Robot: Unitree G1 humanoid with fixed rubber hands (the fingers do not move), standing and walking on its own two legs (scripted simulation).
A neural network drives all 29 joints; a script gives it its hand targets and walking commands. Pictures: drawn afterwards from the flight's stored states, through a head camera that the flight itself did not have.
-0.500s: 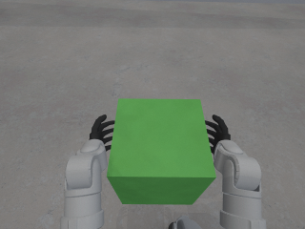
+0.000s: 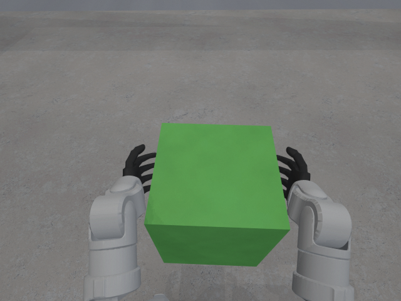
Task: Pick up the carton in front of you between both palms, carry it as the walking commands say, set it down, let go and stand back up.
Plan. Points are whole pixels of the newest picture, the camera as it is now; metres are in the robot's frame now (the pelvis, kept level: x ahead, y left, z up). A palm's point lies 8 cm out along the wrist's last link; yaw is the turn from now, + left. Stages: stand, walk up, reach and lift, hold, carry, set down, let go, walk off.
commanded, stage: carry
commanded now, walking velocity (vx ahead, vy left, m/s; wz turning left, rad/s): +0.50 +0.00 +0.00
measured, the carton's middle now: (212, 200) +0.33 -0.01 +0.03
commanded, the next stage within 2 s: none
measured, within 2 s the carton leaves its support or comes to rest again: neither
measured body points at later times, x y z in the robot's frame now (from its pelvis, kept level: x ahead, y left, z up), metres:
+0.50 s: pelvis +0.34 +0.02 +0.00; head +0.31 +0.04 +0.45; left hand +0.60 +0.17 +0.09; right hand +0.58 -0.14 +0.10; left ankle +0.23 +0.11 -0.75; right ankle +0.49 -0.14 -0.70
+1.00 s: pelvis +0.65 -0.03 +0.01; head +0.63 -0.04 +0.46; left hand +0.90 +0.12 +0.09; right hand +0.90 -0.18 +0.09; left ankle +0.78 +0.14 -0.69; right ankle +0.59 -0.11 -0.75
